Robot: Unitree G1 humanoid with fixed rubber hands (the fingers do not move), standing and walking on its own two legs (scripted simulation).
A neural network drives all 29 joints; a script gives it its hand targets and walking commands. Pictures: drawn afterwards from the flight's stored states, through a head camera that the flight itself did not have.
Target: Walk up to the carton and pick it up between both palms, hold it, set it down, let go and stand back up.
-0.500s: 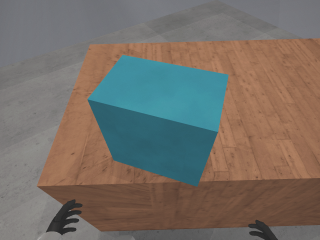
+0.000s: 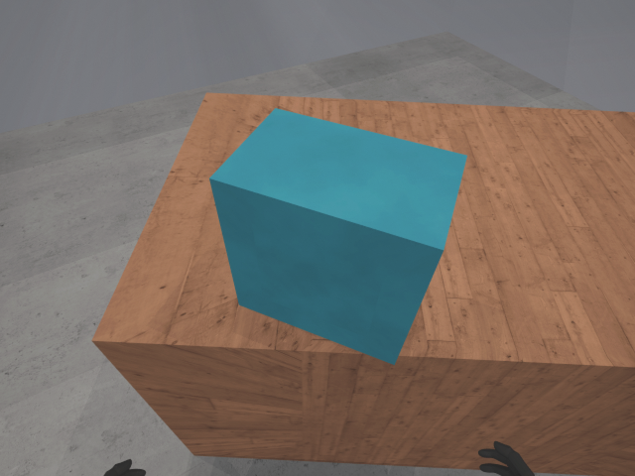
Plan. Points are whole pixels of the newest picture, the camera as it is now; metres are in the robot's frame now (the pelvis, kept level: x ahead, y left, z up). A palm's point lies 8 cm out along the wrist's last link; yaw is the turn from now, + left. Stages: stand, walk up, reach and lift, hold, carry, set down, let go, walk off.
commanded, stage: walk up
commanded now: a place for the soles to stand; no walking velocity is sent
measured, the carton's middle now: (336, 240) +0.41 -0.03 +0.07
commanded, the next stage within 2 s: none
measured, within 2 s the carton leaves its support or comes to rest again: neither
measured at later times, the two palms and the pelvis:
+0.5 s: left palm out of the picture +0.13 +0.28 -0.08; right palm (504, 456) +0.17 -0.25 -0.08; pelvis +0.03 +0.01 +0.00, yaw +4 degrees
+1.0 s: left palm out of the picture +0.07 +0.30 -0.09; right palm (513, 455) +0.17 -0.25 -0.07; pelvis -0.01 +0.00 +0.00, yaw +7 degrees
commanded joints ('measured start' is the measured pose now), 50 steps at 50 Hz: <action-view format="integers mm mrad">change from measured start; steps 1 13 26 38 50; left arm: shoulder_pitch -14 -23 -63 -56 -73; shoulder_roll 112 128 128 133 170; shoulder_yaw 27 18 16 22 50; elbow -75 -91 -95 -89 -102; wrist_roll -3 -7 -6 -3 -5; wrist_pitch -22 -19 -9 -3 22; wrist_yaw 4 9 9 9 19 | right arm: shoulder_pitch -22 6 -22 -39 -91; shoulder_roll -103 -108 -109 -121 -175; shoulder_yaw -26 -13 -22 -30 -46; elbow -74 -52 -81 -93 -98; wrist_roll -4 2 7 5 11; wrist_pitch -22 -22 -15 -14 26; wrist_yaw -5 -9 -8 -6 -12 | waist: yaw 4 1 -5 -1 -4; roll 18 -10 -5 20 27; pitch -23 -59 -38 -12 -90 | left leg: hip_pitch -64 -3 -41 -101 -117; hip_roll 80 76 56 45 64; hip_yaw -139 -133 -177 -238 -276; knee -131 -54 -67 -97 -59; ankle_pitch -98 254 277 166 280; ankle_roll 52 44 51 57 102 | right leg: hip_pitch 44 95 125 139 160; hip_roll -88 -121 -117 -117 -94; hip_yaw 134 85 35 16 34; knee -124 -75 -78 -80 36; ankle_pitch -119 156 114 -6 98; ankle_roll -22 -37 -28 -28 -39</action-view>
